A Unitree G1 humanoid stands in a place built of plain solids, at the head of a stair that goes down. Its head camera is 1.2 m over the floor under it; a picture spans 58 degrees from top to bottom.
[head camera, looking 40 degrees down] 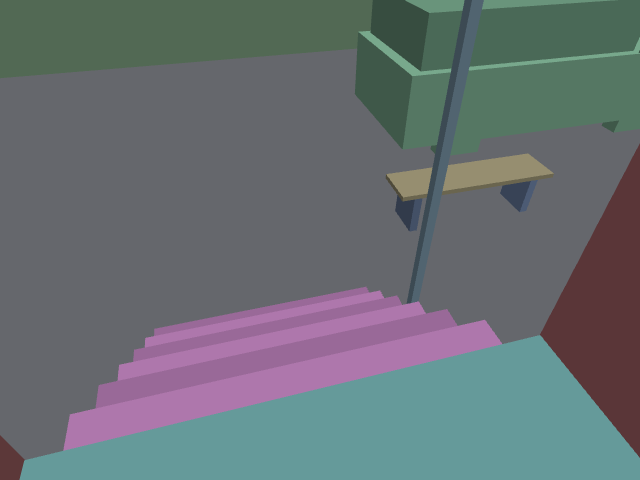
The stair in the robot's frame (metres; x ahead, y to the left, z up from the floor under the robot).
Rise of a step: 0.21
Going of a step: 0.25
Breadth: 1.60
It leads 15 degrees to the left of straight ahead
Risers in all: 7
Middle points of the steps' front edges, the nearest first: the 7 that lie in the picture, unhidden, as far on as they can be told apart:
0.72 0.02 0.00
0.96 0.09 -0.21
1.20 0.15 -0.42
1.44 0.21 -0.63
1.68 0.28 -0.84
1.92 0.34 -1.05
2.16 0.41 -1.26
